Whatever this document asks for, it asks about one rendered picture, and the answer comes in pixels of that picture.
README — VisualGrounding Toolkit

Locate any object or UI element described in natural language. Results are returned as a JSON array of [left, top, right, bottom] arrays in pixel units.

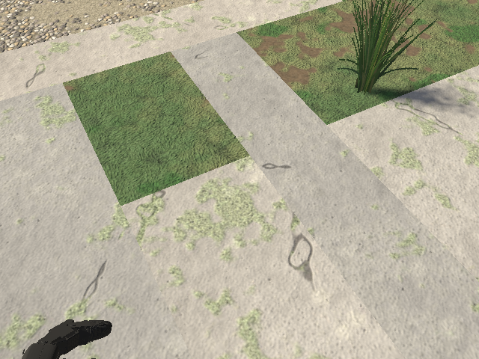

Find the left robot hand
[[22, 319, 112, 359]]

